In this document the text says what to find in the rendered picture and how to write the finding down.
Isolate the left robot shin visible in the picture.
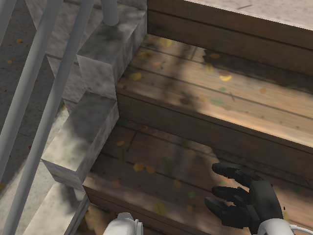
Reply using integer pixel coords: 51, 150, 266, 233
108, 212, 134, 226

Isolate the robot left thigh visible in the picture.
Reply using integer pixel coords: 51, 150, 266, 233
103, 217, 144, 235

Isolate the right robot forearm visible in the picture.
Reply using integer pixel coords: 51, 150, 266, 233
257, 218, 295, 235

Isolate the right robot hand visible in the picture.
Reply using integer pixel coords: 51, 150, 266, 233
204, 163, 286, 235

